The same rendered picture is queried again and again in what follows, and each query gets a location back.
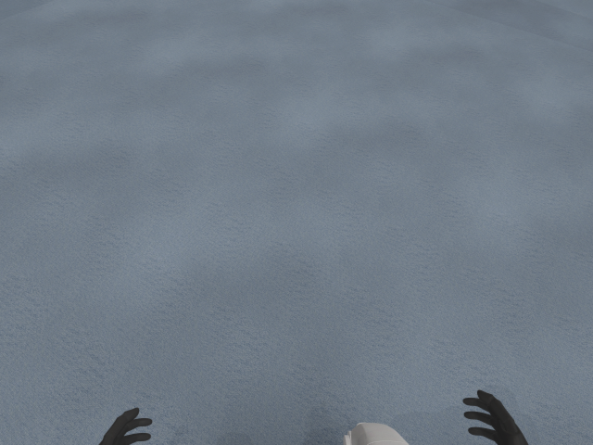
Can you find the robot left hand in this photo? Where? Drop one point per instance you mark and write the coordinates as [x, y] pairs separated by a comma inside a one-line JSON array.
[[123, 424]]

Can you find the robot right hand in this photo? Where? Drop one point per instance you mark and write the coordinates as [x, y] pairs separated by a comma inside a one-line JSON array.
[[506, 431]]

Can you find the robot right thigh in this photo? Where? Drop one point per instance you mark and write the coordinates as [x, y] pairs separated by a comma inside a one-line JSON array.
[[373, 434]]

